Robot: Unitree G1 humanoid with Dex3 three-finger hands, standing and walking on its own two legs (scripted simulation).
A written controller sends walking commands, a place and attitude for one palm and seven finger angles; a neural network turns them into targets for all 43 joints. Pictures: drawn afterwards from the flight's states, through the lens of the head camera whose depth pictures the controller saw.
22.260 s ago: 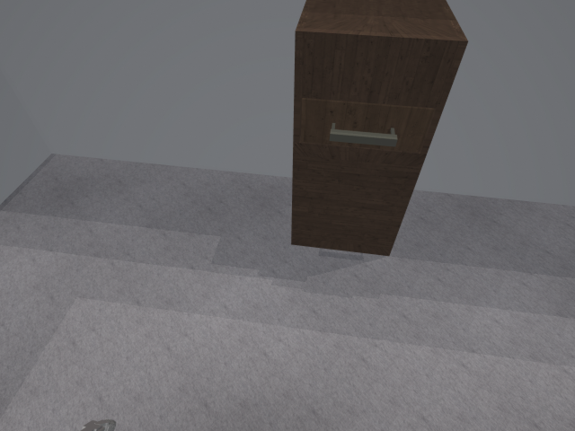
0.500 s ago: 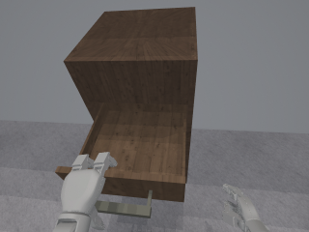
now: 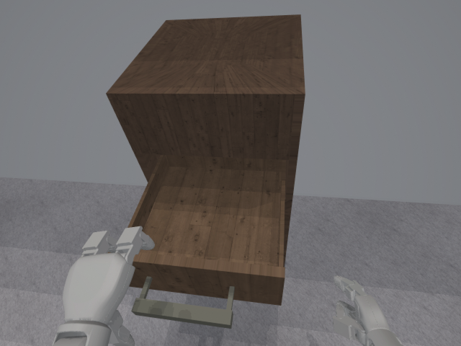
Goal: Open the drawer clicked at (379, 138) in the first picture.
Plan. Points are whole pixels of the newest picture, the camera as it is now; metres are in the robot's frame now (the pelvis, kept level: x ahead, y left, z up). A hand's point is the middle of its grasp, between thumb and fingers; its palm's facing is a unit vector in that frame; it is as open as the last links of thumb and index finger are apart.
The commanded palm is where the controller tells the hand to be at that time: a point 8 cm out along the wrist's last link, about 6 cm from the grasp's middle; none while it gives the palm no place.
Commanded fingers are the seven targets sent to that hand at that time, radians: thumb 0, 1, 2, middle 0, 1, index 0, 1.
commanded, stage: draw the hand back to the body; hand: left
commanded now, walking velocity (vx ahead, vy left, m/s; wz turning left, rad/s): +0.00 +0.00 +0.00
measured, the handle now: (185, 299) +0.23 +0.15 -0.11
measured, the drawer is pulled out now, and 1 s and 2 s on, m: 0.30 0.30 0.30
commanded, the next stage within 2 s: step back with the hand held close in 1.24 s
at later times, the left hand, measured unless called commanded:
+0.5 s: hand (98, 268) +0.18 +0.20 +0.14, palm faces +0.32 -0.89 -0.34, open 13.1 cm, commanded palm +0.13 +0.25 +0.17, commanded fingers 0.00 -0.01 0.51 -0.26 -0.88 -0.26 -0.88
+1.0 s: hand (48, 248) +0.18 +0.25 +0.18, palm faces +0.45 -0.79 -0.42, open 8.9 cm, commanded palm +0.13 +0.29 +0.20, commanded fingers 0.00 0.87 0.88 -0.20 -0.32 -0.20 -0.32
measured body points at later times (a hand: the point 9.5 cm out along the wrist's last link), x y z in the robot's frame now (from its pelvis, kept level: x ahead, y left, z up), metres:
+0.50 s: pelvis +0.01 +0.00 +0.02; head +0.00 -0.02 +0.47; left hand +0.16 +0.24 +0.16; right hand +0.21 -0.19 -0.06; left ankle -0.03 +0.10 -0.71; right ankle +0.00 -0.09 -0.71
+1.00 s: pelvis +0.02 +0.00 +0.03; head +0.02 -0.03 +0.47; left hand +0.15 +0.29 +0.21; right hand +0.24 -0.20 -0.05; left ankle -0.03 +0.10 -0.71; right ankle +0.00 -0.09 -0.71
